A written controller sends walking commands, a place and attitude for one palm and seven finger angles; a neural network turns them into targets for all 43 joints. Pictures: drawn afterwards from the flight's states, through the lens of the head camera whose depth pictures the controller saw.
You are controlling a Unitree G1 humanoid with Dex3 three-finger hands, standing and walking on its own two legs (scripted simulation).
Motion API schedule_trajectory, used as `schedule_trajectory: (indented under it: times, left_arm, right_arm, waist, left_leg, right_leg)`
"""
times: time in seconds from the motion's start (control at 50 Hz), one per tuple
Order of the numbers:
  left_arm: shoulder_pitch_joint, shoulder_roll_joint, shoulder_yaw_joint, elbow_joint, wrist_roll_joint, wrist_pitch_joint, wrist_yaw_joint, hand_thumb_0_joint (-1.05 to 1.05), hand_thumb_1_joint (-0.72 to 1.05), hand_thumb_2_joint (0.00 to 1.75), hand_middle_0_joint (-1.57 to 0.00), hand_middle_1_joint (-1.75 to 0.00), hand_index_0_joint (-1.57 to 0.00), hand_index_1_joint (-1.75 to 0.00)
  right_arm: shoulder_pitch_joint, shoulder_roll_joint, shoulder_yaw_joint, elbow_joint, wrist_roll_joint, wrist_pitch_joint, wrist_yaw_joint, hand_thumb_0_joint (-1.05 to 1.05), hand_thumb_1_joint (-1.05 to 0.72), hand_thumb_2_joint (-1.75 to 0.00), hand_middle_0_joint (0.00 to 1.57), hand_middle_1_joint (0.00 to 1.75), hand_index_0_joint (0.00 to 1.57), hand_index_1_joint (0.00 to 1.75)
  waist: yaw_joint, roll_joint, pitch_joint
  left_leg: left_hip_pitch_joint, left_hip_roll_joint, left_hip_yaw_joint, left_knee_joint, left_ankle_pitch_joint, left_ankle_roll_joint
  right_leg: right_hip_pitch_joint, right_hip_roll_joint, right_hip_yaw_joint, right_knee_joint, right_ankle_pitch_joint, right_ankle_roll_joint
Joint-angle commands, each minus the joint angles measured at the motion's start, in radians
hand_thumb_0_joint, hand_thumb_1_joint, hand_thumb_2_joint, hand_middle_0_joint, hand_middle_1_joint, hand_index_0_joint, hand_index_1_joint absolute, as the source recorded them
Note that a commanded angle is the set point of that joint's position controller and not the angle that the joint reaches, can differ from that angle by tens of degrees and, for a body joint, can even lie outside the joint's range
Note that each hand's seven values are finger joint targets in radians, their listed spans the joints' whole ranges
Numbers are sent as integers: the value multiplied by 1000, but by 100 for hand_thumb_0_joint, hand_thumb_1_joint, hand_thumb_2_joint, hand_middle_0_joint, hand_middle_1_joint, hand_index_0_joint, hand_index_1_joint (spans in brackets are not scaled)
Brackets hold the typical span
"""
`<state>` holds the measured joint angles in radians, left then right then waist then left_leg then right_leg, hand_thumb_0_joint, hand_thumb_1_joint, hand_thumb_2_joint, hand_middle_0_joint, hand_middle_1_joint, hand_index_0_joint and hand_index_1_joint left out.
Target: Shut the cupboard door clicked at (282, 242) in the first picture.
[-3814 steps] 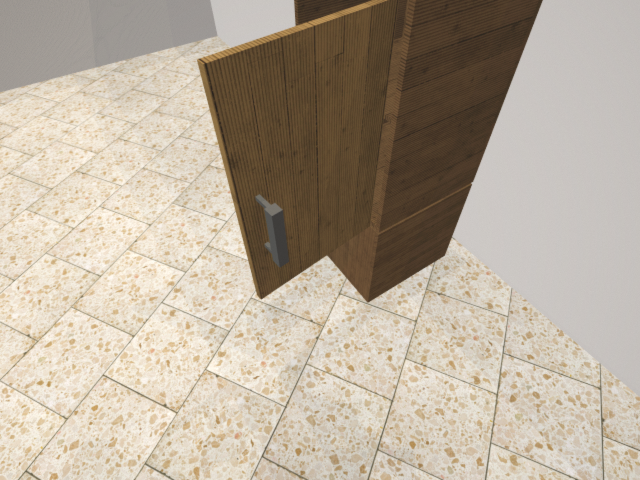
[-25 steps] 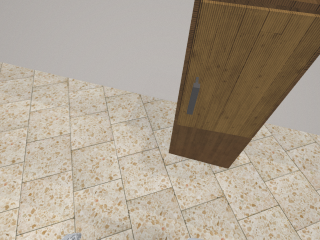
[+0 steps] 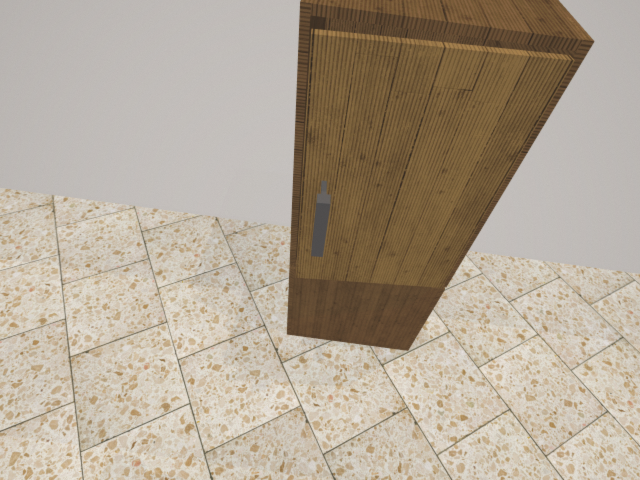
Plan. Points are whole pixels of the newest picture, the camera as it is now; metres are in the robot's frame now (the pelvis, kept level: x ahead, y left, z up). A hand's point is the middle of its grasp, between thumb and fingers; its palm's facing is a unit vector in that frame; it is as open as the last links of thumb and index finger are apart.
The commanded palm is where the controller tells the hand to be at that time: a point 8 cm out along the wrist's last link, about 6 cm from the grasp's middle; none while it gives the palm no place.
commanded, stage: take the last steps up to it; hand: left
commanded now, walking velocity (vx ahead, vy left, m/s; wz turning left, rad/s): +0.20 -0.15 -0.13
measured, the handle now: (320, 219) +0.60 +0.01 -0.09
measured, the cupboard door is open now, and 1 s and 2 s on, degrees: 4 4 4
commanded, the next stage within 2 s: come to a stop and stand still in 0.20 s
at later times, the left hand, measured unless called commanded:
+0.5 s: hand (271, 436) +0.21 +0.07 -0.17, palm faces -0.05 -0.98 -0.21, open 7.3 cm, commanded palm none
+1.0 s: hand (283, 466) +0.18 +0.05 -0.16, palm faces -0.03 -0.96 -0.27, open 7.4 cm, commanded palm none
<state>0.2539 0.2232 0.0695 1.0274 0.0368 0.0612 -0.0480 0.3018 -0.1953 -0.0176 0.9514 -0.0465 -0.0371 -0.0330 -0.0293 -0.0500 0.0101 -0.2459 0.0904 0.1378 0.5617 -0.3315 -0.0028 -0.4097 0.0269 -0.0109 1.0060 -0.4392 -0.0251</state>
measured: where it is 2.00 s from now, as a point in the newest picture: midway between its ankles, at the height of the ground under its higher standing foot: outside the picture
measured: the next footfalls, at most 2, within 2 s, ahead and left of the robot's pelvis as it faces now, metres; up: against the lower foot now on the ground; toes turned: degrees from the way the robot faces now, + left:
right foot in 0.28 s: +0.18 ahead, -0.21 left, +0.00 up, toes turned -9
left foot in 0.60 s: +0.17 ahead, -0.02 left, +0.00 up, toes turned -2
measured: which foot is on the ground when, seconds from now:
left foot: down 0.00-0.28, up 0.30-0.58, down 0.60-1.00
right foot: up 0.00-0.26, down 0.28-0.64, up 0.66-0.86, down 0.88-1.00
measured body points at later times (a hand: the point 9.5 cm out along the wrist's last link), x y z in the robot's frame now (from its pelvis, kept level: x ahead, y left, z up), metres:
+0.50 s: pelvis +0.13 -0.10 +0.00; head +0.18 -0.11 +0.45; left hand +0.22 +0.12 -0.15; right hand +0.16 -0.36 -0.15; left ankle +0.12 +0.01 -0.70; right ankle +0.14 -0.20 -0.73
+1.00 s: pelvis +0.14 -0.15 +0.00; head +0.16 -0.17 +0.45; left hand +0.18 +0.10 -0.14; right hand +0.21 -0.40 -0.16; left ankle +0.15 -0.02 -0.72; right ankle +0.10 -0.25 -0.73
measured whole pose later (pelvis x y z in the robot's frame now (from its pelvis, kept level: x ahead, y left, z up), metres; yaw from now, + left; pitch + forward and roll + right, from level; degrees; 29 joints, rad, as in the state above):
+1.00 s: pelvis +0.14 -0.15 +0.00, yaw -3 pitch +0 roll +1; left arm 0.24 0.18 0.02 1.02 0.03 0.02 0.02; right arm 0.14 -0.22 -0.05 0.98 -0.01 0.06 -0.02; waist 0.00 0.03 0.06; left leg -0.32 0.01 0.02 0.67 -0.42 -0.02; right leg -0.20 0.00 0.01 0.56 -0.35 -0.03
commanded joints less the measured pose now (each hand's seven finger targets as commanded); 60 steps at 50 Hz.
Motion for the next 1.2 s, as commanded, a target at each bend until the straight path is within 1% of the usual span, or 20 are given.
schedule_trajectory:
  times: [0.0, 0.08, 0.18, 0.22, 0.24, 0.26, 0.28, 0.32, 0.38, 0.52, 0.62, 0.68, 0.76, 0.82, 0.86, 0.88, 0.94, 0.98, 1.04, 1.18]
  left_arm:
    - [-119, 56, 17, -122, -8, -38, -15, 0, 90, 90, -20, -30, -20, -30]
    - [-143, 28, 2, -124, -13, -28, -17, 0, 90, 90, -20, -30, -20, -30]
    - [-141, 47, 4, -115, -11, -44, -19, 0, 90, 90, -20, -30, -20, -30]
    - [15, 88, 15, -66, -10, -60, -11, 0, 90, 90, -20, -30, -20, -30]
    - [137, 164, 33, -27, -4, -76, 2, 0, 90, 90, -20, -30, -20, -30]
    - [249, 264, 53, 7, -4, -87, 19, 0, 90, 90, -20, -30, -20, -30]
    - [219, 255, 47, -1, -16, -86, 34, 0, 90, 90, -20, -30, -20, -30]
    - [42, 155, 17, -38, -18, -84, 62, 0, 90, 90, -20, -30, -20, -30]
    - [-75, 96, -10, -65, -9, -89, 77, 0, 90, 90, -20, -30, -20, -30]
    - [-61, 114, 6, -53, -18, -64, 89, 0, 90, 90, -20, -30, -20, -30]
    - [-41, 60, -7, -92, -24, -32, 95, 0, 90, 90, -20, -30, -20, -30]
    - [-34, 66, 2, -94, -24, -21, 91, 0, 90, 90, -20, -30, -20, -30]
    - [-26, 44, -6, -109, -24, -25, 83, 0, 90, 90, -20, -30, -20, -30]
    - [64, 57, -12, -86, -16, -41, 80, 0, 90, 90, -20, -30, -20, -30]
    - [21, 164, -3, -88, -6, -60, 82, 0, 90, 90, -20, -30, -20, -30]
    - [-3, 185, -9, -96, -5, -61, 76, 0, 90, 90, -20, -30, -20, -30]
    - [-41, 125, -19, -62, -12, -75, 81, 0, 90, 90, -20, -30, -20, -30]
    - [-36, 127, -22, -48, -17, -76, 81, 0, 90, 90, -20, -30, -20, -30]
    - [-15, 96, -31, -25, -31, -75, 84, 0, 90, 90, -20, -30, -20, -30]
    - [-21, 74, -40, 31, -33, -59, 76, 0, 90, 90, -20, -30, -20, -30]
  right_arm:
    - [97, -189, -37, -1, 5, -15, -21, 0, -90, -90, 20, 30, 20, 30]
    - [102, -197, -48, 27, 5, -9, -10, 0, -90, -90, 20, 30, 20, 30]
    - [68, -230, -72, 41, 6, 7, -1, 0, -90, -90, 20, 30, 20, 30]
    - [49, -224, -72, 44, 15, 12, 5, 0, -90, -90, 20, 30, 20, 30]
    - [53, -180, -64, 37, 27, 8, 14, 0, -90, -90, 20, 30, 20, 30]
    - [26, -86, -39, -7, 42, 4, 15, 0, -90, -90, 20, 30, 20, 30]
    - [-10, -107, -41, -24, 44, 12, 4, 0, -90, -90, 20, 30, 20, 30]
    - [6, -101, -33, 7, 37, 18, -1, 0, -90, -90, 20, 30, 20, 30]
    - [55, -43, -13, 51, 39, 46, 4, 0, -90, -90, 20, 30, 20, 30]
    - [3, -67, -29, 25, 36, 74, 12, 0, -90, -90, 20, 30, 20, 30]
    - [-58, -174, -45, -34, 24, 63, -1, 0, -90, -90, 20, 30, 20, 30]
    - [-106, -174, -47, -57, 17, 63, -17, 0, -90, -90, 20, 30, 20, 30]
    - [-126, -183, -58, -62, 19, 65, -10, 0, -90, -90, 20, 30, 20, 30]
    - [-143, -167, -59, -55, 35, 65, 0, 0, -90, -90, 20, 30, 20, 30]
    - [-130, -85, -47, -69, 49, 69, 17, 0, -90, -90, 20, 30, 20, 30]
    - [-150, -90, -46, -69, 45, 79, 22, 0, -90, -90, 20, 30, 20, 30]
    - [-139, -86, -38, -22, 41, 78, 10, 0, -90, -90, 20, 30, 20, 30]
    - [-98, -81, -31, 13, 47, 70, 10, 0, -90, -90, 20, 30, 20, 30]
    - [-60, -97, -20, 60, 41, 45, 4, 0, -90, -90, 20, 30, 20, 30]
    - [-49, -90, -2, 124, 36, 40, -1, 0, -90, -90, 20, 30, 20, 30]
  waist:
    - [-9, 192, 91]
    - [-6, 238, 84]
    - [1, 259, 50]
    - [79, 154, -20]
    - [134, -11, -104]
    - [168, -282, -178]
    - [154, -215, -165]
    - [69, -132, -99]
    - [-2, -49, -99]
    - [11, -46, -43]
    - [23, 268, -44]
    - [32, 218, -82]
    - [27, 183, -115]
    - [61, 125, -127]
    - [23, -172, -44]
    - [27, -90, -13]
    - [9, -167, -3]
    - [7, -152, -34]
    - [18, -24, -57]
    - [38, 86, 50]
  left_leg:
    - [141, 289, -229, -340, 278, 111]
    - [105, 246, -58, -322, 335, 94]
    - [73, 244, -32, -233, 293, 74]
    - [19, 175, 27, -38, 350, 26]
    - [-146, 102, 70, 184, 253, -7]
    - [-345, -50, 63, 490, -322, -31]
    - [-375, -25, -74, 637, -356, -17]
    - [-343, 28, -147, 667, -226, -28]
    - [-138, 3, -132, 441, -149, -37]
    - [-21, -48, -112, 16, 89, -29]
    - [69, 244, -357, -194, 894, 190]
    - [164, 239, -318, -138, 973, 243]
    - [170, 198, -255, -123, 838, 202]
    - [97, 117, -212, -50, 567, 117]
    - [-76, -75, -93, 57, -28, -11]
    - [-18, -93, -124, 135, -162, -19]
    - [-67, -68, -147, 149, -118, -19]
    - [-23, -73, -133, 33, -35, -22]
    - [131, -2, -176, -137, 405, 0]
    - [63, 10, -186, -224, 202, -1]
  right_leg:
    - [-258, -86, 35, 117, 116, 31]
    - [-165, -97, -32, -104, 184, 44]
    - [42, -49, -107, -355, 213, 29]
    - [285, -4, -133, -507, 284, 9]
    - [524, -115, 3, -574, 267, -38]
    - [647, -371, 345, -660, 424, -150]
    - [559, -412, 377, -708, 520, -206]
    - [423, -383, 276, -653, 741, -216]
    - [226, -319, 84, -627, 932, -169]
    - [212, -320, 117, -571, 795, -147]
    - [96, -51, -42, -221, -33, 32]
    - [-19, -32, 60, 14, -150, 36]
    - [62, -31, 18, -172, -75, 42]
    - [246, -40, 8, -547, 249, 36]
    - [225, -328, 330, -703, 499, -91]
    - [112, -376, 336, -730, 478, -149]
    - [221, -290, 258, -616, 849, -158]
    - [277, -246, 188, -577, 863, -124]
    - [248, -165, 133, -557, 690, -34]
    - [253, -120, 132, -690, 288, -17]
